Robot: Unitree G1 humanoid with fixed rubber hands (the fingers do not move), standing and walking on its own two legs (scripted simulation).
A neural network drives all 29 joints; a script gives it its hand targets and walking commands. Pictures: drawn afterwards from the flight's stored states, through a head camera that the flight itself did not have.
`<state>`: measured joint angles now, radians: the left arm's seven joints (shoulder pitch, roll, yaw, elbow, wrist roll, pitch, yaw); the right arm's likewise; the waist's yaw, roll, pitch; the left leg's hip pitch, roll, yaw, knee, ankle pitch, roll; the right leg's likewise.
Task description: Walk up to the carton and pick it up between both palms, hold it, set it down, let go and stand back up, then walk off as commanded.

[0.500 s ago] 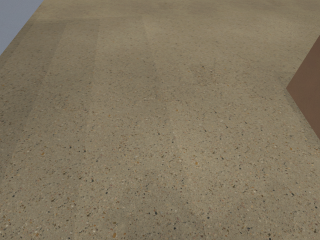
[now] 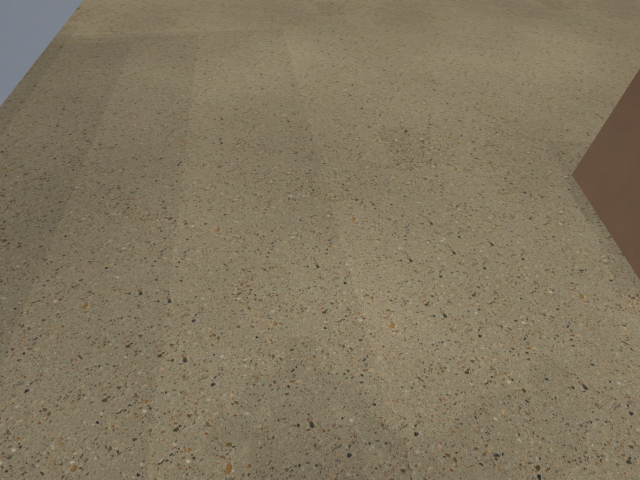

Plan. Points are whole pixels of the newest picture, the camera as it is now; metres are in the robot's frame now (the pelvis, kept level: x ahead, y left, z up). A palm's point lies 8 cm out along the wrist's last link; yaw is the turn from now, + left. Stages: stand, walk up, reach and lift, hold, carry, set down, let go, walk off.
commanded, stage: stand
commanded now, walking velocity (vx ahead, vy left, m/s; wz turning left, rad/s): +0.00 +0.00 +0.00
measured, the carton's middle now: out of the picture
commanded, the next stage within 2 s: walk up in 0.20 s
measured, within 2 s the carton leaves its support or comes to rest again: neither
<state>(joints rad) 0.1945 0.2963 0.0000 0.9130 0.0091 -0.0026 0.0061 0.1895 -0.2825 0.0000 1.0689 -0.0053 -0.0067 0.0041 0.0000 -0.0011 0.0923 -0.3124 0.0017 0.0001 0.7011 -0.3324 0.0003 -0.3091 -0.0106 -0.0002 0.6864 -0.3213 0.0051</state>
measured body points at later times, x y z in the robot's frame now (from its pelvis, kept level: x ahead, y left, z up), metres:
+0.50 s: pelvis +0.00 -0.01 +0.00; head +0.02 -0.01 +0.45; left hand +0.10 +0.27 -0.13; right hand +0.06 -0.29 -0.13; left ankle +0.03 +0.11 -0.72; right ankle +0.02 -0.13 -0.70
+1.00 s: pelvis +0.11 -0.10 -0.01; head +0.14 -0.13 +0.44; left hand +0.31 +0.15 -0.12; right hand +0.08 -0.44 -0.13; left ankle +0.14 -0.01 -0.72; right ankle +0.04 -0.20 -0.70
